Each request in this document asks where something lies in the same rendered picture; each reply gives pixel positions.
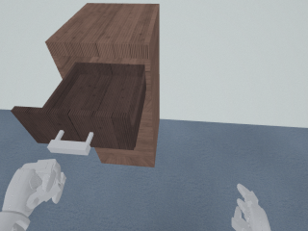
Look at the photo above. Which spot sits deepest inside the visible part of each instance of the robot left forearm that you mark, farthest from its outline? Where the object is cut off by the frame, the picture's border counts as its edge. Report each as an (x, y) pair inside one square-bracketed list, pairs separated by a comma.
[(13, 221)]

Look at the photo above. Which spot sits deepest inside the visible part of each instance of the left robot hand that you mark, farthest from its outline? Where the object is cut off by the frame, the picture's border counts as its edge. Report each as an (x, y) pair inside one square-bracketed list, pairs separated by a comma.
[(32, 184)]

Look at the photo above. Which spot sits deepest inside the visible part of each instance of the right robot hand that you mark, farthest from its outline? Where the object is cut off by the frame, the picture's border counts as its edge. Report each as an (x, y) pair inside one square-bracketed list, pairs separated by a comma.
[(255, 217)]

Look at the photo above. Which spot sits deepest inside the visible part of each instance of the drawer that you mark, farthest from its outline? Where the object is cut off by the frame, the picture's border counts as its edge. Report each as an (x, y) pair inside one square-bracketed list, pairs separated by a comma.
[(100, 98)]

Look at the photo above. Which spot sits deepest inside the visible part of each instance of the handle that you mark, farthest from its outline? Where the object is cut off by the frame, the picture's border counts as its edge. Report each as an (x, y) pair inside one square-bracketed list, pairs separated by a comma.
[(70, 147)]

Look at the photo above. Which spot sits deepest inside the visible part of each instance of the cabinet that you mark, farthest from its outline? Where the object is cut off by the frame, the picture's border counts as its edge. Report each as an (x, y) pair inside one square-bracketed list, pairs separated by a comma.
[(117, 33)]

